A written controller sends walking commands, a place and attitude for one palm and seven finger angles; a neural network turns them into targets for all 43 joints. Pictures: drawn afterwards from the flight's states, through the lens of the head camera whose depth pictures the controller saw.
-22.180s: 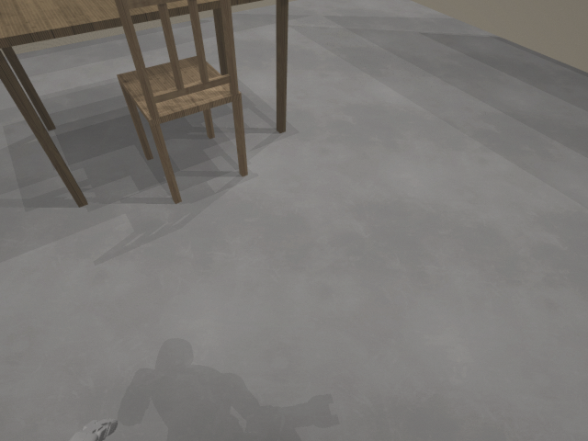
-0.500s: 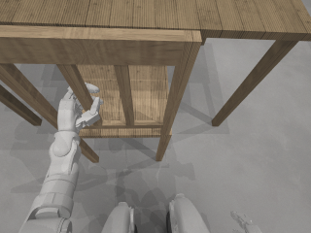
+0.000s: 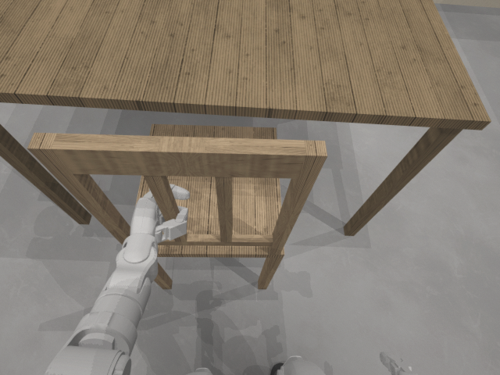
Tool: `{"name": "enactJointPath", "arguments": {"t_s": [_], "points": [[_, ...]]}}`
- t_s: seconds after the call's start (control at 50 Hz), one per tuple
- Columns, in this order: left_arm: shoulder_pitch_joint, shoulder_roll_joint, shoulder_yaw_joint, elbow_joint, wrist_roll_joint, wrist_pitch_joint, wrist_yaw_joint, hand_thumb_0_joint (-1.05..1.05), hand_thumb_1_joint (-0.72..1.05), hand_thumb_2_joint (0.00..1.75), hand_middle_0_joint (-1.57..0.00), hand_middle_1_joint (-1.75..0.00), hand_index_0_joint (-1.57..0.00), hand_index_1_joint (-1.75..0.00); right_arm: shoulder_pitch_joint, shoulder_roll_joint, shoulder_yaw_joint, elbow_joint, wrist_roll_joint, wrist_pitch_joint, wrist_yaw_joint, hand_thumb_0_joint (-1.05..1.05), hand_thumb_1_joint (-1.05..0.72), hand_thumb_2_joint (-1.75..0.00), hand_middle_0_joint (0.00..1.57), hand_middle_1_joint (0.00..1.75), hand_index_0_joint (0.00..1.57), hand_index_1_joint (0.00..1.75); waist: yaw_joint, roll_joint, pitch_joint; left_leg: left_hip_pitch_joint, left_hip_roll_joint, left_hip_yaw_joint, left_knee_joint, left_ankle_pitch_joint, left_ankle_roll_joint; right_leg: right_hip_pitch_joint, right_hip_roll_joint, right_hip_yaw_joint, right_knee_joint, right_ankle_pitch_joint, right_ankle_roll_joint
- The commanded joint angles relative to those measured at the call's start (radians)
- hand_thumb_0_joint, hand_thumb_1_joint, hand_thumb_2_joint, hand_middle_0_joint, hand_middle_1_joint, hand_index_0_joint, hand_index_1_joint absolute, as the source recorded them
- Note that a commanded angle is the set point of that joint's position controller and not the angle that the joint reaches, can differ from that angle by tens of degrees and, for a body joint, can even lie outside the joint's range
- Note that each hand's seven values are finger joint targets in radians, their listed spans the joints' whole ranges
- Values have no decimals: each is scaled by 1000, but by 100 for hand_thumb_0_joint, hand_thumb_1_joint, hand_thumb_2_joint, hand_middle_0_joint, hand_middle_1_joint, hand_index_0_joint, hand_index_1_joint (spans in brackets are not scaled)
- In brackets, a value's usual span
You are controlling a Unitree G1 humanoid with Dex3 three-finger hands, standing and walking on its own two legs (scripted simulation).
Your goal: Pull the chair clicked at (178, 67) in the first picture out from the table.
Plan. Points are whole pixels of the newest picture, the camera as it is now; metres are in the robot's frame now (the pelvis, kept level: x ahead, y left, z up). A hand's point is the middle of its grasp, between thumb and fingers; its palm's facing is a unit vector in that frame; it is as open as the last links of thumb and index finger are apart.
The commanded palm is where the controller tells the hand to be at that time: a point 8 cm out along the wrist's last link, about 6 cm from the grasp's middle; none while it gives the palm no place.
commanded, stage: step backward, pulling the chair out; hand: left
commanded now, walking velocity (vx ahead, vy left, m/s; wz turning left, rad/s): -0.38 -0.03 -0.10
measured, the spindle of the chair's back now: (170, 210) +0.40 +0.14 -0.07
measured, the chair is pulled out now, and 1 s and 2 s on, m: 0.02 0.17 0.39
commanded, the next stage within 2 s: none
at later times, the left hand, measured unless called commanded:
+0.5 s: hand (184, 244) +0.33 +0.11 -0.06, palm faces -0.01 -0.99 -0.12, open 5.5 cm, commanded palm +0.31 +0.16 -0.06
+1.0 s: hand (184, 317) +0.21 +0.10 -0.06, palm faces -0.12 -0.99 -0.12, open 5.4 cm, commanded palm +0.22 +0.15 -0.06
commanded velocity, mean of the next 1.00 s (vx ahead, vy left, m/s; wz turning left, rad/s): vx -0.38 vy -0.03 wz -0.02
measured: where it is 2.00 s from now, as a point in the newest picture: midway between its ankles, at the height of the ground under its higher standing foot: outside the picture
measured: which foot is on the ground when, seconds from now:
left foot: down 0.00-0.62, up 0.64-0.82, down 0.84-1.00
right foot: down 0.00-0.92, up 0.94-1.00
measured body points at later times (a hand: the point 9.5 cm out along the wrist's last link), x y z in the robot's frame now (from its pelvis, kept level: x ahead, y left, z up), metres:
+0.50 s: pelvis -0.03 +0.00 +0.01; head +0.07 -0.01 +0.45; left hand +0.33 +0.16 -0.05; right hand +0.02 -0.25 -0.12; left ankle -0.05 +0.08 -0.72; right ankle -0.01 -0.13 -0.72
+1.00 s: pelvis -0.13 +0.03 +0.01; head -0.05 +0.02 +0.45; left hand +0.22 +0.15 -0.05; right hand -0.04 -0.25 -0.11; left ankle -0.12 +0.16 -0.72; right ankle -0.09 -0.11 -0.71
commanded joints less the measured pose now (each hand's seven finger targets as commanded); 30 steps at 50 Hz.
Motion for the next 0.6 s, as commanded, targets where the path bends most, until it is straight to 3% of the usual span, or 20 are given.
{"name": "enactJointPath", "arguments": {"t_s": [0.0, 0.04, 0.08, 0.12, 0.16, 0.24, 0.28, 0.36, 0.4, 0.46, 0.52, 0.54, 0.58], "points": [[-256, 150, -10, -73, 50, -57, 8, 0, 90, 90, -50, -145, -50, -145, 79, -168, -69, -45, -4, -4, -18, 0, -90, -90, 20, 30, 20, 30, 18, 121, -343, 238, 167, -116, -112, 615, -23, 333, -104, 88, -46, 491, -42], [-252, 129, -23, -76, 49, -71, 4, 0, 90, 90, -50, -145, -50, -145, 100, -165, -67, -37, -12, -3, -19, 0, -90, -90, 20, 30, 20, 30, 14, 142, -372, 339, 186, -128, -105, 877, -32, 340, -105, 91, -43, 579, -46], [-238, 126, -16, -96, 52, -85, -3, 0, 90, 90, -50, -145, -50, -145, 105, -158, -69, -26, -27, 1, -9, 0, -90, -90, 20, 30, 20, 30, 16, 204, -395, 495, 204, -141, -93, 1147, -41, 276, -78, 75, -46, 435, -42], [-196, 123, -6, -104, 53, -93, -7, 0, 90, 90, -50, -145, -50, -145, 93, -151, -75, -23, -36, 0, 7, 0, -90, -90, 20, 30, 20, 30, 25, 235, -410, 613, 218, -135, -75, 1246, -53, 233, -51, 54, -87, 284, -43], [-167, 124, 2, -127, 52, -100, -11, 0, 90, 90, -50, -145, -50, -145, 67, -151, -77, -38, -41, 1, 17, 0, -90, -90, 20, 30, 20, 30, 36, 205, -390, 565, 226, -126, -85, 1153, -57, 291, -53, 54, -123, 308, -51], [-163, 132, 0, -131, 51, -106, -6, 0, 90, 90, -50, -145, -50, -145, 57, -164, -78, -44, -31, 4, 7, 0, -90, -90, 20, 30, 20, 30, 24, 81, -358, 415, 223, -110, -123, 918, -59, 412, -106, 102, -111, 597, -75], [-172, 142, 4, -129, 51, -112, -1, 0, 90, 90, -50, -145, -50, -145, 59, -166, -81, -33, -30, 2, -1, 0, -90, -90, 20, 30, 20, 30, 19, 76, -366, 411, 222, -106, -140, 889, -57, 416, -119, 112, -97, 636, -75], [-191, 128, 0, -120, 55, -117, 2, 0, 90, 90, -50, -145, -50, -145, 60, -157, -79, -2, -42, -17, 4, 0, -90, -90, 20, 30, 20, 30, 22, 167, -361, 560, 260, -124, -162, 1084, -29, 304, -67, 80, -99, 314, -47], [-193, 146, 16, -110, 61, -120, 7, 0, 90, 90, -50, -145, -50, -145, 54, -157, -79, 12, -51, -27, 8, 0, -90, -90, 20, 30, 20, 30, 28, 208, -351, 601, 269, -126, -160, 1126, -22, 275, -56, 67, -101, 232, -42], [-211, 137, 7, -94, 59, -121, 12, 0, 90, 90, -50, -145, -50, -145, 45, -152, -74, 23, -47, -38, 17, 0, -90, -90, 20, 30, 20, 30, 31, 202, -328, 549, 267, -108, -154, 1002, -16, 308, -72, 80, -122, 269, -48], [-221, 174, 19, -78, 53, -118, 20, 0, 90, 90, -50, -145, -50, -145, 49, -160, -76, 31, -34, -45, 4, 0, -90, -90, 20, 30, 20, 30, 27, 118, -334, 422, 224, -78, -123, 784, -41, 403, -136, 135, -130, 627, -68], [-228, 183, 21, -75, 47, -117, 23, 0, 90, 90, -50, -145, -50, -145, 53, -161, -78, 35, -26, -46, -2, 0, -90, -90, 20, 30, 20, 30, 24, 66, -359, 372, 191, -63, -93, 663, -55, 449, -177, 175, -126, 759, -88], [-221, 192, 24, -41, 38, -113, 28, 0, 90, 90, -50, -145, -50, -145, 42, -166, -85, 40, -15, -57, -15, 0, -90, -90, 20, 30, 20, 30, 27, -21, -380, 278, 105, -42, 0, 206, -80, 517, -284, 273, -176, 909, -146]]}}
